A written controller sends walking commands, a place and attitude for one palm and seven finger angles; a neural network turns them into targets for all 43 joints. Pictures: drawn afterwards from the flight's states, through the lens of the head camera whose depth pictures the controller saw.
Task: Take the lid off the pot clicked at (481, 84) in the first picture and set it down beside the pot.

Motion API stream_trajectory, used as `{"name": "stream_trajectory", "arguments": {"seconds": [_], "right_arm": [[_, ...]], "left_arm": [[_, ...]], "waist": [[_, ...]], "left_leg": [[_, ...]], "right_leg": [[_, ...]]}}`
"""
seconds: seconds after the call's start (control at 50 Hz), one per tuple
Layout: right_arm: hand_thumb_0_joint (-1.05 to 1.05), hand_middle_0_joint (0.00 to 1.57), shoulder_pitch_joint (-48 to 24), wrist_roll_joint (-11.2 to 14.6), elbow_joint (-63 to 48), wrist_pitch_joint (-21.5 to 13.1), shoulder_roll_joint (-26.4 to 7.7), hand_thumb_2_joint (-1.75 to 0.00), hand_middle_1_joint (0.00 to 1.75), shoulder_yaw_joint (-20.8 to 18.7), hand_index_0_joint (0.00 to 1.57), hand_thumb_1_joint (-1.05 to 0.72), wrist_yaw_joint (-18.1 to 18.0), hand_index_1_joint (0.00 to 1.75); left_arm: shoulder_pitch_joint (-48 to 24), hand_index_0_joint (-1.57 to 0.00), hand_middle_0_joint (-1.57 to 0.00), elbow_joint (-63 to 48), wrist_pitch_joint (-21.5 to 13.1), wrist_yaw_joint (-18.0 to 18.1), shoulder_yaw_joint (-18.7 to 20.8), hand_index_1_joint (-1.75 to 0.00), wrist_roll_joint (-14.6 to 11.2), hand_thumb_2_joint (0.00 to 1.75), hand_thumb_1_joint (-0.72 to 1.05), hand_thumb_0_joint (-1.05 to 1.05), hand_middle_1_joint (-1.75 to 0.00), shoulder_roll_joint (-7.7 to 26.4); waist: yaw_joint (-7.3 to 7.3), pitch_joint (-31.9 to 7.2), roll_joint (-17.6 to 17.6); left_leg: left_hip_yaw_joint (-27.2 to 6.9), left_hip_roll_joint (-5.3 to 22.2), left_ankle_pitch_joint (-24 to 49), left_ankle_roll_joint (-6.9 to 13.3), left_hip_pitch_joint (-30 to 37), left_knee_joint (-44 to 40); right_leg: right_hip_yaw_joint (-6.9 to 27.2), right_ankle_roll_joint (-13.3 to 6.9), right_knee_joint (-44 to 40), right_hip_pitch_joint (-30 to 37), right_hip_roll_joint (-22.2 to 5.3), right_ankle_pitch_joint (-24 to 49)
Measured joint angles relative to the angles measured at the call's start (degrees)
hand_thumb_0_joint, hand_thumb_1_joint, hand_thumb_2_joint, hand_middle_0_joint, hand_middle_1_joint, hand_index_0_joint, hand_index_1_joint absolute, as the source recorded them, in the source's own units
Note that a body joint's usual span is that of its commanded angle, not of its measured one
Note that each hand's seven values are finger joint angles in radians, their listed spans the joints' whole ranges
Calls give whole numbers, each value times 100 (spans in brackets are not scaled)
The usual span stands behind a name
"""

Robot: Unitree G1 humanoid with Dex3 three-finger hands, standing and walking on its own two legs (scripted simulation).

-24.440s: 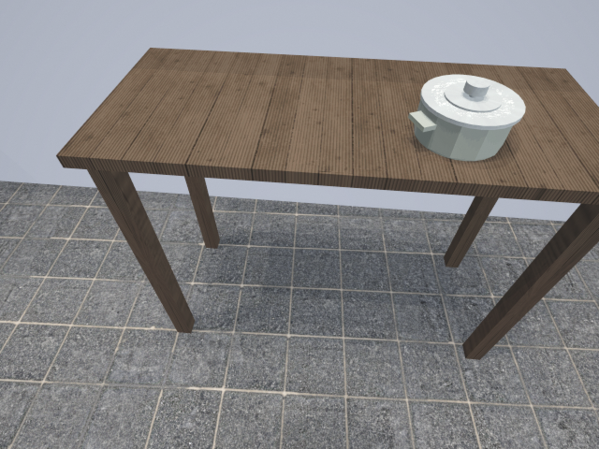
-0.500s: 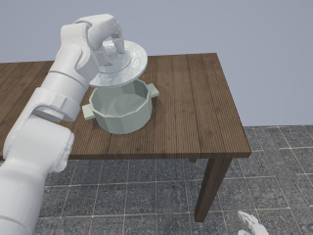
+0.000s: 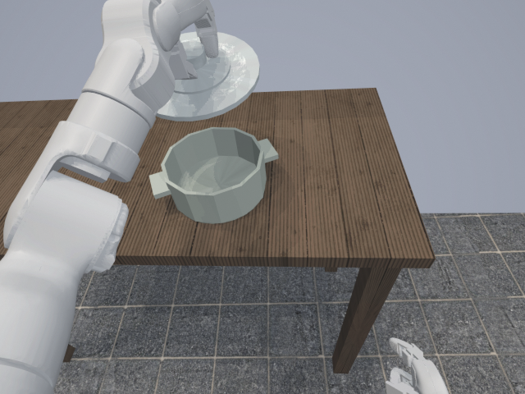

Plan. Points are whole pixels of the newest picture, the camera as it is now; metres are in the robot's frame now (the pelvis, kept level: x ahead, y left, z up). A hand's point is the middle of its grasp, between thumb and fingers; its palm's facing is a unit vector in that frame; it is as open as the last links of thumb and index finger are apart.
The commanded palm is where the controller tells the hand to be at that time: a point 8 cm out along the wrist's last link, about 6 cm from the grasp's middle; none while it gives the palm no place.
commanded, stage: lift the lid straight up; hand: left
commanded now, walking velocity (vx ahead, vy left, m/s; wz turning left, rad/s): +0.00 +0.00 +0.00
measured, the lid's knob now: (190, 55) +0.49 +0.10 +0.29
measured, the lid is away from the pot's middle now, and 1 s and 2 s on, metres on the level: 0.03 0.11 0.22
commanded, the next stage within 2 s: move the lid sideways beside the pot in 0.18 s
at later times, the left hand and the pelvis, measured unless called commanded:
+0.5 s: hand (174, 50) +0.47 +0.11 +0.30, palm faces -0.11 -0.06 -0.99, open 7.2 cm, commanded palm +0.43 +0.14 +0.38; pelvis +0.00 +0.00 +0.00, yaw -1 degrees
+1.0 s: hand (106, 66) +0.45 +0.20 +0.30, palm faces -0.13 -0.04 -0.99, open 7.2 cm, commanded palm +0.43 +0.20 +0.38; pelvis -0.01 +0.00 +0.00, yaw +1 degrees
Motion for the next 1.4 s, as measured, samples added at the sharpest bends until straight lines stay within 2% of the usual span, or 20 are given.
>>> {"name": "stream_trajectory", "arguments": {"seconds": [0.18, 0.3, 0.38, 0.54, 0.74, 0.86, 0.98, 1.24, 1.4], "right_arm": [[1, 20, 126, -14, 46, 8, 1, -90, 30, 28, 20, -91, -23, 30], [1, 20, 295, -23, 63, -48, -48, -90, 30, -34, 20, -91, -21, 30], [1, 20, 302, -25, 72, 4, -75, -90, 30, -30, 20, -91, -20, 30], [1, 20, 268, -4, -51, 101, -121, -90, 30, -57, 20, -91, -33, 30], [1, 20, 112, 106, -152, 214, -150, -90, 30, -68, 20, -91, -24, 30], [1, 20, 9, 136, -174, 214, -124, -90, 30, -40, 20, -91, -52, 30], [1, 20, 26, 145, -147, 225, -64, -90, 30, 5, 20, -91, -71, 30], [1, 20, 427, 132, -88, 354, -109, -90, 30, -37, 20, -91, -44, 30], [1, 20, 510, 171, -130, 449, -179, -90, 30, -92, 20, -91, -56, 30]], "left_arm": [[-310, -71, -81, 533, 33, 64, 52, -88, 120, 74, 28, -4, -94, -63], [-139, -71, -81, 251, -5, 15, 90, -87, 89, 74, 28, -3, -94, -16], [-93, -71, -81, 274, -56, -12, 220, -87, 162, 74, 28, -4, -94, 38], [212, -71, -81, 40, -83, -113, 479, -88, 262, 74, 28, -4, -94, 407], [445, -71, -81, -362, -1, -345, 338, -88, 224, 74, 28, -4, -95, 786], [397, -71, -81, -339, -68, -358, 229, -87, 217, 74, 28, -4, -95, 915], [262, -71, -81, -26, -186, -337, 213, -87, 247, 74, 28, -4, -95, 1038], [425, -71, -81, 83, -507, -351, 733, -87, 391, 74, 28, -4, -95, 1472], [532, -71, -81, 42, -564, -399, 859, -87, 418, 74, 28, -4, -95, 1720]], "waist": [[-48, -50, -14], [-76, -43, 6], [-109, -43, 3], [-130, -21, 17], [-32, 18, -64], [0, 53, -100], [-40, 76, -123], [-173, 74, -77], [-205, 120, -91]], "left_leg": [[19, 4, 22, -3, -59, -26], [35, 13, 8, -2, -7, -47], [68, 30, -11, -8, 16, -43], [111, 72, -31, -19, 40, -32], [9, 76, -78, -31, -3, 127], [-61, 58, -69, -26, -86, 205], [-95, 45, -39, -13, -161, 220], [-12, 51, -45, 39, -192, 184], [4, 60, -46, 55, -219, 189]], "right_leg": [[20, -1, 11, -84, 3, 10], [37, -4, -19, -35, 11, 7], [72, -8, -6, -30, 26, -2], [117, -22, -8, -21, 67, 6], [13, -36, 39, 25, 78, -19], [-60, -31, 59, -3, 66, -6], [-94, -17, 33, -45, 56, 32], [-12, 28, -102, -61, 57, 109], [5, 40, -157, -65, 66, 144]]}}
